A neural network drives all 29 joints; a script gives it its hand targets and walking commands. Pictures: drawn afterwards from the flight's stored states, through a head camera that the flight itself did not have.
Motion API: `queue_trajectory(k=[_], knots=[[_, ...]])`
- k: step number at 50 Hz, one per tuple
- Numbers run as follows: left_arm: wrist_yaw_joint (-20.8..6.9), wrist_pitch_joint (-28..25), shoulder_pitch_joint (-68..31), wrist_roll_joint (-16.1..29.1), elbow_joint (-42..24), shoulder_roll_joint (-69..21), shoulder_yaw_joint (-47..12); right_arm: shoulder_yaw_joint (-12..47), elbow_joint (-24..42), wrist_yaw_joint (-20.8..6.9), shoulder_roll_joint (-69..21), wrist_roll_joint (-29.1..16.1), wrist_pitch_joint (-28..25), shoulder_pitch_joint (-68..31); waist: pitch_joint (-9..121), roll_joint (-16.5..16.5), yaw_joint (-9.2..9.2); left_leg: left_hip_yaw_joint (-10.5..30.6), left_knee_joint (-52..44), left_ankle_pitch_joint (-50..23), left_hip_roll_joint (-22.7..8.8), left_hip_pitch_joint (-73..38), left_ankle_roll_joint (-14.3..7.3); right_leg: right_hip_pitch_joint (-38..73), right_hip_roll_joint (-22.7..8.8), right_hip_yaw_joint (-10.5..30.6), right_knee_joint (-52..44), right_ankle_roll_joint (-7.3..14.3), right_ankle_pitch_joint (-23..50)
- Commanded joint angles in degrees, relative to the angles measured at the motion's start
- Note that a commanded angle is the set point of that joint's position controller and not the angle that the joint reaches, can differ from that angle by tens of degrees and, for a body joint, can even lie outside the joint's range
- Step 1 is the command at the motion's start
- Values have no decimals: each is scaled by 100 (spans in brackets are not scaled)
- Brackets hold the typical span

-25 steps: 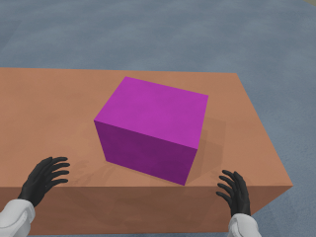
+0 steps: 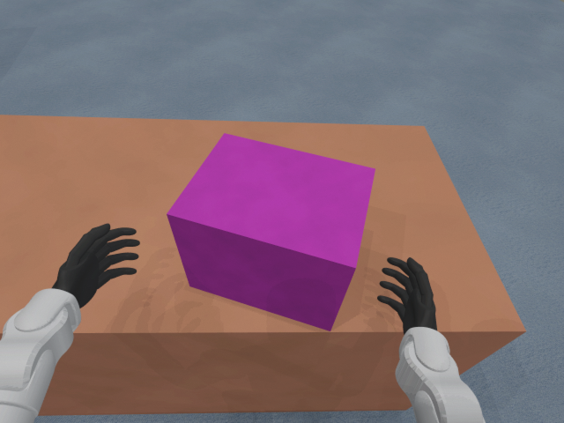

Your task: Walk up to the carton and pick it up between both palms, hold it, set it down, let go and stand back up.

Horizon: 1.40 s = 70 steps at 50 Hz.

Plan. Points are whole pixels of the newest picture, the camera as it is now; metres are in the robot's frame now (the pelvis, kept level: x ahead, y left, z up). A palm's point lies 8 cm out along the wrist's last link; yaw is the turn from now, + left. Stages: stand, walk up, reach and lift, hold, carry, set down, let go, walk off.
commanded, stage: reach and lift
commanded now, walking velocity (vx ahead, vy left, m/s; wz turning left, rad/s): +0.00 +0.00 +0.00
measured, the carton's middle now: (276, 231) +0.43 +0.01 +0.00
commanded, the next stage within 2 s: none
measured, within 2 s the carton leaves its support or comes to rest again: neither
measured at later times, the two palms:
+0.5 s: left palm (95, 218) +0.36 +0.26 +0.10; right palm (418, 264) +0.32 -0.18 +0.08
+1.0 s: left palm (109, 162) +0.42 +0.25 +0.15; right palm (427, 219) +0.37 -0.19 +0.11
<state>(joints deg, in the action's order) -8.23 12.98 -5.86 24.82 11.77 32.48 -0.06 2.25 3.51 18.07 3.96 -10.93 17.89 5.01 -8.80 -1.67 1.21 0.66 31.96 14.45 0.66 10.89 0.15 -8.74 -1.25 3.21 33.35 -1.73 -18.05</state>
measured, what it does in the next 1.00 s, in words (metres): stands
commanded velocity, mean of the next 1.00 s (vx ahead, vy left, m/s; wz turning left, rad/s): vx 0.00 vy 0.00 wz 0.00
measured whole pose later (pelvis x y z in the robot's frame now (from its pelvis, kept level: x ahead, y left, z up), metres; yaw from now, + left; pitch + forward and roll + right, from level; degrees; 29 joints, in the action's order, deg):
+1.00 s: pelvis +0.01 +0.02 +0.01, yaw +0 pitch -3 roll -1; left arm -7.1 20.6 -39.5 20.2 35.4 30.7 0.0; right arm -4.5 -24.0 13.1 9.7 -15.1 20.8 -30.0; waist -5.0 -1.5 -4.5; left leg 0.7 30.3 14.0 0.6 13.3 -1.0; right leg -8.9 -1.3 3.2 26.8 -3.0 -15.0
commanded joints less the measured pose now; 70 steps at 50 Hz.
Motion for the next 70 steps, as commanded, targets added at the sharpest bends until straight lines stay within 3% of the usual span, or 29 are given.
queue_trajectory(k=[1, 6, 11, 12, 18, 21, 22, 25, 29, 32, 34, 36, 39, 40, 44, 49, 53, 54, 55, 56, 58, 59, 60, 61, 64, 66, 67, 68, 70], knots=[[14, -185, -2354, 4, -979, 1561, 771, -751, 1327, -13, 810, -19, -125, -1662, 1981, 814, -502, -240, -1035, -621, -284, -490, -102, 475, -63, -61, -1117, 277, 1254], [-30, 107, -2574, -187, -846, 1475, 831, -756, 1174, -59, 916, -195, 20, -2068, 2246, 923, -495, -249, -1069, -1082, -277, -688, -41, 661, -13, -107, -1090, 240, 1874], [-55, 207, -3298, -167, -621, 1442, 779, -1040, 868, -125, 1027, -209, 85, -2644, 2313, 896, -677, -206, -1116, -1063, -251, -641, -37, 648, 11, -150, -1176, 259, 1830], [-42, 262, -3358, -163, -681, 1364, 712, -1062, 840, -124, 1145, -230, 82, -2695, 2539, 907, -804, -186, -1069, -1311, -243, -714, 18, 727, 61, -155, -1160, 249, 2063], [-49, 399, -3718, -304, -679, 1314, 783, -1141, 437, -212, 1274, -268, 16, -2920, 2829, 1009, -849, -156, -950, -2150, -220, -1064, 159, 674, 135, -248, -1161, 185, 2727], [7, 457, -3895, -319, -810, 1348, 800, -1109, 735, -263, 1429, -421, -81, -3217, 3181, 976, -743, -175, -875, -2481, -191, -1186, 157, 742, 173, -241, -1154, 196, 2929], [25, 464, -4042, -311, -775, 1356, 813, -1158, 521, -275, 1474, -459, -84, -3278, 3141, 1011, -859, -152, -856, -2513, -166, -1276, 183, 614, 182, -264, -1172, 158, 2988], [13, 573, -4062, -505, -665, 1230, 860, -1294, 323, -310, 1499, -415, -125, -3339, 3241, 1080, -904, -153, -805, -2932, -192, -1440, 232, 653, 240, -336, -1192, 177, 3269], [60, 584, -4604, -372, -490, 1367, 841, -1223, 324, -369, 1668, -508, -144, -3934, 3432, 836, -879, -208, -809, -2543, -124, -1262, 148, 641, 209, -299, -1195, 140, 3136], [97, 588, -4960, -486, -378, 1302, 737, -1399, 44, -399, 1717, -452, -165, -4318, 3470, 1106, -991, -141, -824, -2513, -177, -1395, 218, 468, 257, -364, -1227, 227, 2890], [112, 571, -5066, -465, -107, 1228, 694, -1326, -94, -436, 1671, -448, -169, -4422, 3593, 973, -946, -136, -791, -2468, -190, -1359, 181, 435, 259, -345, -1248, 217, 2874], [137, 599, -5375, -477, 132, 1256, 640, -1399, -198, -458, 1787, -410, -155, -4837, 3677, 893, -1092, -134, -767, -2408, -179, -1314, 173, 442, 264, -360, -1237, 226, 2928], [106, 498, -5873, -459, 610, 1233, 509, -1356, -663, -469, 1763, -365, -143, -5213, 3549, 835, -1093, -145, -816, -2188, -183, -1122, 176, 407, 251, -344, -1257, 219, 2749], [110, 476, -5773, -429, 487, 1251, 506, -1298, -664, -491, 1813, -466, -150, -5186, 3600, 947, -1031, -116, -856, -2223, -187, -1235, 145, 394, 247, -341, -1243, 212, 2853], [135, 397, -6440, -506, 1045, 1205, 391, -1444, -1369, -531, 1811, -391, -226, -5775, 3704, 1065, -1187, -88, -716, -2361, -203, -1371, 207, 25, 302, -446, -1238, 266, 2811], [146, 140, -6984, -503, 1367, 1305, 257, -1468, -1681, -536, 1814, -291, -376, -6332, 4267, 923, -1296, -109, -587, -2577, -166, -1442, 197, 123, 293, -487, -1195, 264, 3083], [118, -2, -7685, -434, 2340, 1360, 56, -1400, -2321, -557, 2028, -357, -440, -7170, 3998, 905, -1280, -95, -617, -2296, -171, -1229, 195, -66, 286, -517, -1229, 265, 2815], [99, -92, -7708, -413, 2444, 1238, -98, -1460, -2542, -539, 1997, -267, -462, -7173, 4008, 891, -1377, -52, -609, -2212, -192, -1294, 195, -123, 302, -510, -1250, 299, 2704], [94, -147, -7762, -420, 2587, 1251, -83, -1380, -2679, -572, 2014, -374, -511, -7274, 4027, 944, -1267, -54, -584, -2305, -192, -1320, 207, -107, 310, -550, -1231, 327, 2726], [111, -220, -8060, -396, 2826, 1196, -263, -1488, -2898, -582, 2031, -299, -538, -7490, 4036, 1041, -1439, -49, -541, -2182, -185, -1256, 256, -293, 298, -564, -1250, 353, 2561], [150, -333, -8130, -390, 2740, 1241, -194, -1353, -2761, -604, 2041, -416, -687, -7560, 4498, 1020, -1248, -57, -459, -2632, -179, -1512, 252, -211, 340, -581, -1219, 349, 2858], [133, -341, -7970, -399, 3073, 1165, -286, -1341, -3028, -580, 2015, -451, -717, -7426, 4306, 1006, -1339, -14, -376, -2849, -167, -1565, 262, -340, 343, -589, -1224, 334, 3024], [93, -383, -7969, -447, 3324, 1162, -196, -1161, -3191, -603, 1984, -456, -745, -7539, 4194, 902, -1243, -31, -377, -2832, -177, -1503, 272, -281, 364, -597, -1246, 315, 2924], [59, -429, -7873, -446, 3768, 1047, -339, -1200, -3641, -619, 2058, -405, -736, -7484, 3889, 845, -1368, 0, -454, -2551, -181, -1430, 268, -461, 351, -629, -1295, 324, 2695], [42, -615, -7847, -530, 3751, 998, -349, -1185, -3603, -595, 1991, -409, -1000, -7368, 4176, 903, -1344, -61, -416, -2878, -159, -1506, 311, -410, 362, -691, -1287, 299, 2962], [4, -822, -7676, -569, 4031, 829, -460, -1126, -4125, -606, 1879, -262, -1154, -7115, 3991, 1025, -1355, -2, -364, -2802, -176, -1536, 364, -590, 370, -729, -1289, 308, 2657], [-4, -880, -7509, -543, 4297, 814, -432, -876, -4069, -604, 1839, -441, -1206, -7240, 3783, 850, -1174, -49, -406, -2578, -174, -1403, 309, -665, 328, -691, -1348, 309, 2534], [-17, -1000, -7564, -528, 4502, 666, -574, -895, -4240, -627, 1760, -403, -1300, -7186, 3596, 930, -1319, -29, -413, -2420, -153, -1309, 316, -727, 325, -728, -1339, 321, 2397], [8, -1219, -7479, -538, 4450, 493, -682, -880, -4217, -625, 1725, -339, -1507, -7117, 3824, 965, -1294, 10, -310, -2559, -176, -1327, 368, -830, 321, -757, -1255, 331, 2424]])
